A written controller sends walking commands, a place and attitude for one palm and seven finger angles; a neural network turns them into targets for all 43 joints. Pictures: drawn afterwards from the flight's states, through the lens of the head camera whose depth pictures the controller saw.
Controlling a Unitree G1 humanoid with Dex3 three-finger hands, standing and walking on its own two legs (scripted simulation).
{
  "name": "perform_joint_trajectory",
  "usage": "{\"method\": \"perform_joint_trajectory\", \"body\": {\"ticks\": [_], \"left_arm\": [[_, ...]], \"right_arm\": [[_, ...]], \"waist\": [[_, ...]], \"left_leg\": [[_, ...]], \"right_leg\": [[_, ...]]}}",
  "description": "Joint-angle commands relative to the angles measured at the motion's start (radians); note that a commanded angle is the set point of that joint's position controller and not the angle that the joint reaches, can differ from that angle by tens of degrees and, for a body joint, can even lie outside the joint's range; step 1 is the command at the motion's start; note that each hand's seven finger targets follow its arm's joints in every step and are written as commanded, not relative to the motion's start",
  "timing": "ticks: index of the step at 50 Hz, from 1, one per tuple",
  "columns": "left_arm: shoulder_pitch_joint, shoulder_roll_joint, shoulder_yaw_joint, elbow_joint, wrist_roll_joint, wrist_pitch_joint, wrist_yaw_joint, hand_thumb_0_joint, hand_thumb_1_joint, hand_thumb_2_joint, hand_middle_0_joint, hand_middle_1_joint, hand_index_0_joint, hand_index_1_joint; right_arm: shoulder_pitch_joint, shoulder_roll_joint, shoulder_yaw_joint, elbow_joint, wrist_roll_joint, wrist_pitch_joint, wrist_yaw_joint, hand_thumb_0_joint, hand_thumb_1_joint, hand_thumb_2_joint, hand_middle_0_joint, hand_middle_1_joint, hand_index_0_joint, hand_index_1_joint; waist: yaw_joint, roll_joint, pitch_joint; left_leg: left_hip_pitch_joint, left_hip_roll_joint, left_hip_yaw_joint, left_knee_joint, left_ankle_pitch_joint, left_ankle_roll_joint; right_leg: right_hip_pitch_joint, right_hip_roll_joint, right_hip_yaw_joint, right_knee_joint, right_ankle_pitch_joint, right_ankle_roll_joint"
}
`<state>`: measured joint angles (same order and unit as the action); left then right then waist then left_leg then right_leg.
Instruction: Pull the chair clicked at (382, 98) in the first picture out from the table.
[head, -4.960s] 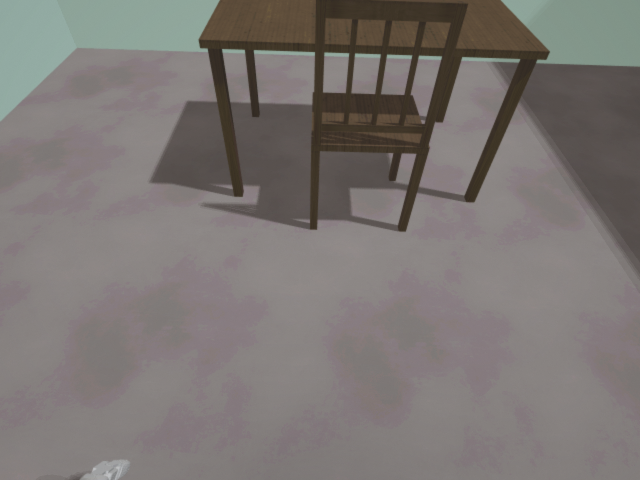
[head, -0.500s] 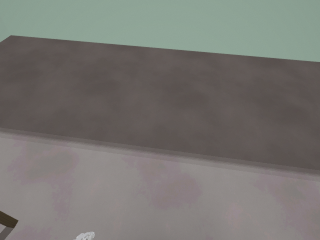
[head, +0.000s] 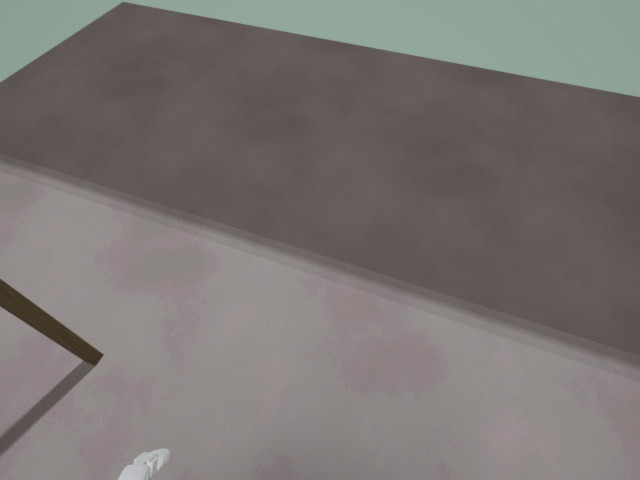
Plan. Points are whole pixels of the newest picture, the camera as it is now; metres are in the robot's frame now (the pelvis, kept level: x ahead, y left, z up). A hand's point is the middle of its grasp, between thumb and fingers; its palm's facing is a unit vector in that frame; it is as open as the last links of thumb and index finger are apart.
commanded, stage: turn to face it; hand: left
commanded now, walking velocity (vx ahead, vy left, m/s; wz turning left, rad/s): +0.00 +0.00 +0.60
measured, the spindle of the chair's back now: out of the picture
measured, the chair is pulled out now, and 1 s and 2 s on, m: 0.00 0.00 0.00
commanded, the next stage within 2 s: take the last steps up to it in 1.92 s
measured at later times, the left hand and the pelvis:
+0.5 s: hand out of the picture -0.08 +0.20 -0.18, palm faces +0.38 -0.89 -0.26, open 7.4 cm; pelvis -0.04 -0.01 -0.01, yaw +20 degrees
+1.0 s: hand out of the picture -0.06 +0.23 -0.15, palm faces +0.57 -0.78 -0.27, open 7.4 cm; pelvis -0.06 -0.01 +0.00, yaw +35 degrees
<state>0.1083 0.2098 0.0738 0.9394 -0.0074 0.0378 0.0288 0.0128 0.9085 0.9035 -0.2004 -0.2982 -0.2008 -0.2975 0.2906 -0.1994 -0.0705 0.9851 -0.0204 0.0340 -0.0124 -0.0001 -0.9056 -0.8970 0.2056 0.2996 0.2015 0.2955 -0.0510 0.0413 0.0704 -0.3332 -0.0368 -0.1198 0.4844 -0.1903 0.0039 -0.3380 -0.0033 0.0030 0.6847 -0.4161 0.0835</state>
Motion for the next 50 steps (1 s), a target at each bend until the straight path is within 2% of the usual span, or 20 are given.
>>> {"method": "perform_joint_trajectory", "body": {"ticks": [1, 2, 3, 4, 5, 8, 16, 21, 24, 25, 26, 27, 28, 29, 31, 34, 41, 45, 48, 50], "left_arm": [[0.146, 0.141, 0.029, -0.049, 0.008, -0.039, 0.011, 0.000, 0.900, 0.900, -0.200, -0.300, -0.200, -0.300], [0.154, 0.248, 0.048, -0.057, 0.026, -0.048, 0.019, 0.000, 0.900, 0.900, -0.200, -0.300, -0.200, -0.300], [0.138, 0.249, 0.038, -0.072, 0.021, -0.039, 0.018, 0.000, 0.900, 0.900, -0.200, -0.300, -0.200, -0.300], [0.072, 0.200, 0.028, -0.089, 0.023, -0.039, 0.018, 0.000, 0.900, 0.900, -0.200, -0.300, -0.200, -0.300], [0.015, 0.172, 0.022, -0.101, 0.021, -0.041, 0.016, 0.000, 0.900, 0.900, -0.200, -0.300, -0.200, -0.300], [-0.008, 0.130, 0.004, -0.116, 0.023, -0.045, 0.008, 0.000, 0.900, 0.900, -0.200, -0.300, -0.200, -0.300], [0.130, 0.182, 0.013, -0.096, 0.033, -0.040, 0.007, 0.000, 0.900, 0.900, -0.200, -0.300, -0.200, -0.300], [0.160, 0.220, 0.028, -0.085, 0.039, -0.033, 0.002, 0.000, 0.900, 0.900, -0.200, -0.300, -0.200, -0.300], [0.157, 0.224, 0.033, -0.077, 0.029, -0.025, -0.005, 0.000, 0.900, 0.900, -0.200, -0.300, -0.200, -0.300], [0.156, 0.203, 0.031, -0.084, 0.021, -0.021, -0.007, 0.000, 0.900, 0.900, -0.200, -0.300, -0.200, -0.300], [0.137, 0.139, 0.019, -0.124, 0.014, -0.019, -0.017, 0.000, 0.900, 0.900, -0.200, -0.300, -0.200, -0.300], [0.058, 0.128, 0.002, -0.160, 0.024, -0.009, -0.013, 0.000, 0.900, 0.900, -0.200, -0.300, -0.200, -0.300], [0.054, 0.137, 0.007, -0.159, 0.026, -0.004, -0.013, 0.000, 0.900, 0.900, -0.200, -0.300, -0.200, -0.300], [0.042, 0.128, 0.014, -0.138, 0.030, -0.001, -0.008, 0.000, 0.900, 0.900, -0.200, -0.300, -0.200, -0.300], [0.064, 0.147, 0.021, -0.108, 0.026, -0.002, -0.015, 0.000, 0.900, 0.900, -0.200, -0.300, -0.200, -0.300], [0.114, 0.148, 0.025, -0.082, 0.025, 0.000, -0.020, 0.000, 0.900, 0.900, -0.200, -0.300, -0.200, -0.300], [0.039, 0.135, 0.022, -0.115, 0.022, 0.000, -0.008, 0.000, 0.900, 0.900, -0.200, -0.300, -0.200, -0.300], [0.006, 0.117, 0.014, -0.143, 0.017, -0.006, -0.005, 0.000, 0.900, 0.900, -0.200, -0.300, -0.200, -0.300], [0.043, 0.111, 0.009, -0.145, 0.009, -0.016, -0.002, 0.000, 0.900, 0.900, -0.200, -0.300, -0.200, -0.300], [0.112, 0.124, 0.015, -0.130, 0.005, -0.025, 0.002, 0.000, 0.900, 0.900, -0.200, -0.300, -0.200, -0.300]], "right_arm": [[-0.024, -0.155, -0.049, -0.093, 0.013, -0.006, 0.005, 0.000, -0.900, -0.900, 0.200, 0.300, 0.200, 0.300], [-0.028, -0.085, -0.037, -0.121, 0.015, -0.005, 0.009, 0.000, -0.900, -0.900, 0.200, 0.300, 0.200, 0.300], [-0.064, -0.134, -0.048, -0.132, 0.001, -0.001, 0.006, 0.000, -0.900, -0.900, 0.200, 0.300, 0.200, 0.300], [-0.065, -0.138, -0.052, -0.119, -0.004, 0.010, 0.013, 0.000, -0.900, -0.900, 0.200, 0.300, 0.200, 0.300], [-0.049, -0.125, -0.052, -0.094, -0.006, 0.023, 0.020, 0.000, -0.900, -0.900, 0.200, 0.300, 0.200, 0.300], [-0.022, -0.114, -0.046, -0.072, -0.006, 0.032, 0.036, 0.000, -0.900, -0.900, 0.200, 0.300, 0.200, 0.300], [-0.183, -0.130, -0.034, -0.137, -0.001, 0.036, 0.042, 0.000, -0.900, -0.900, 0.200, 0.300, 0.200, 0.300], [-0.210, -0.112, -0.012, -0.163, 0.009, 0.012, 0.043, 0.000, -0.900, -0.900, 0.200, 0.300, 0.200, 0.300], [-0.131, -0.139, -0.017, -0.152, 0.008, -0.001, 0.038, 0.000, -0.900, -0.900, 0.200, 0.300, 0.200, 0.300], [-0.062, -0.194, -0.031, -0.137, 0.006, -0.011, 0.037, 0.000, -0.900, -0.900, 0.200, 0.300, 0.200, 0.300], [-0.001, -0.314, -0.062, -0.131, 0.001, -0.020, 0.030, 0.000, -0.900, -0.900, 0.200, 0.300, 0.200, 0.300], [0.062, -0.359, -0.070, -0.109, 0.011, -0.011, 0.024, 0.000, -0.900, -0.900, 0.200, 0.300, 0.200, 0.300], [0.045, -0.334, -0.062, -0.106, 0.006, -0.011, 0.018, 0.000, -0.900, -0.900, 0.200, 0.300, 0.200, 0.300], [0.008, -0.292, -0.053, -0.106, 0.005, -0.018, 0.008, 0.000, -0.900, -0.900, 0.200, 0.300, 0.200, 0.300], [-0.091, -0.246, -0.034, -0.137, 0.004, -0.020, 0.002, 0.000, -0.900, -0.900, 0.200, 0.300, 0.200, 0.300], [-0.115, -0.232, -0.027, -0.147, 0.007, -0.027, 0.004, 0.000, -0.900, -0.900, 0.200, 0.300, 0.200, 0.300], [-0.064, -0.232, -0.039, -0.130, 0.000, -0.019, 0.007, 0.000, -0.900, -0.900, 0.200, 0.300, 0.200, 0.300], [-0.049, -0.233, -0.046, -0.125, -0.005, -0.013, 0.007, 0.000, -0.900, -0.900, 0.200, 0.300, 0.200, 0.300], [-0.065, -0.235, -0.052, -0.132, -0.005, -0.009, 0.008, 0.000, -0.900, -0.900, 0.200, 0.300, 0.200, 0.300], [-0.094, -0.223, -0.053, -0.139, 0.003, -0.006, 0.011, 0.000, -0.900, -0.900, 0.200, 0.300, 0.200, 0.300]], "waist": [[0.077, -0.017, -0.213], [0.091, -0.333, -0.190], [0.092, -0.273, -0.143], [0.056, -0.196, -0.082], [0.026, -0.232, -0.042], [0.003, -0.208, 0.019], [0.078, -0.217, -0.002], [0.103, -0.256, -0.094], [0.060, -0.229, -0.151], [0.018, -0.105, -0.199], [-0.025, 0.224, -0.221], [-0.049, 0.230, -0.215], [-0.032, 0.145, -0.193], [-0.027, 0.194, -0.177], [0.016, 0.148, -0.120], [0.045, 0.089, -0.122], [0.018, 0.074, -0.084], [0.011, 0.106, -0.098], [0.027, 0.127, -0.138], [0.066, 0.097, -0.158]], "left_leg": [[-0.097, 0.115, -0.172, 0.067, 0.115, 0.026], [-0.313, -0.029, 0.041, 0.310, -0.316, -0.060], [-0.287, 0.012, 0.047, 0.517, -0.425, -0.054], [-0.269, 0.039, 0.026, 0.632, -0.350, -0.051], [-0.263, 0.057, 0.040, 0.688, -0.295, -0.059], [-0.261, 0.076, 0.105, 0.758, -0.161, -0.080], [-0.229, 0.101, 0.163, 0.562, -0.209, -0.099], [-0.092, 0.077, 0.228, 0.284, -0.262, -0.072], [0.087, 0.063, 0.248, 0.025, -0.086, -0.049], [0.266, 0.119, 0.171, -0.091, 0.071, -0.024], [0.441, 0.387, -0.195, -0.116, 0.425, 0.098], [0.417, 0.480, -0.241, -0.107, 0.642, 0.186], [0.379, 0.480, -0.182, -0.100, 0.611, 0.213], [0.332, 0.399, -0.156, -0.105, 0.575, 0.182], [0.255, 0.307, -0.075, -0.112, 0.507, 0.139], [0.227, 0.255, -0.053, -0.146, 0.389, 0.117], [0.192, 0.262, -0.197, -0.179, 0.187, 0.166], [0.174, 0.248, -0.268, -0.148, 0.211, 0.178], [0.141, 0.221, -0.294, -0.093, 0.334, 0.164], [0.039, 0.175, -0.283, -0.038, 0.262, 0.116]], "right_leg": [[0.386, -0.128, 0.073, -0.379, 0.244, -0.043], [0.473, -0.422, 0.343, -0.424, 0.350, -0.150], [0.281, -0.519, 0.346, -0.414, 0.395, -0.227], [0.173, -0.450, 0.250, -0.420, 0.332, -0.232], [0.121, -0.384, 0.192, -0.426, 0.286, -0.200], [0.092, -0.292, 0.014, -0.396, 0.337, -0.159], [0.197, -0.354, -0.028, -0.379, 0.379, -0.201], [0.274, -0.380, -0.076, -0.271, 0.590, -0.204], [0.234, -0.355, -0.155, -0.133, 0.573, -0.131], [0.112, -0.324, -0.190, 0.019, 0.460, -0.080], [-0.201, -0.175, -0.219, 0.247, -0.051, 0.009], [-0.282, -0.137, -0.118, 0.388, -0.255, 0.018], [-0.296, -0.157, -0.067, 0.459, -0.203, 0.009], [-0.294, -0.153, -0.038, 0.481, -0.144, 0.012], [-0.265, -0.136, -0.012, 0.510, -0.018, 0.015], [-0.229, -0.117, -0.012, 0.497, 0.067, 0.026], [-0.203, -0.095, 0.008, 0.324, 0.029, 0.033], [-0.131, -0.057, 0.009, 0.168, -0.021, 0.019], [-0.001, -0.015, -0.001, 0.002, -0.006, 0.004], [0.174, -0.012, -0.009, -0.207, 0.147, -0.007]]}}
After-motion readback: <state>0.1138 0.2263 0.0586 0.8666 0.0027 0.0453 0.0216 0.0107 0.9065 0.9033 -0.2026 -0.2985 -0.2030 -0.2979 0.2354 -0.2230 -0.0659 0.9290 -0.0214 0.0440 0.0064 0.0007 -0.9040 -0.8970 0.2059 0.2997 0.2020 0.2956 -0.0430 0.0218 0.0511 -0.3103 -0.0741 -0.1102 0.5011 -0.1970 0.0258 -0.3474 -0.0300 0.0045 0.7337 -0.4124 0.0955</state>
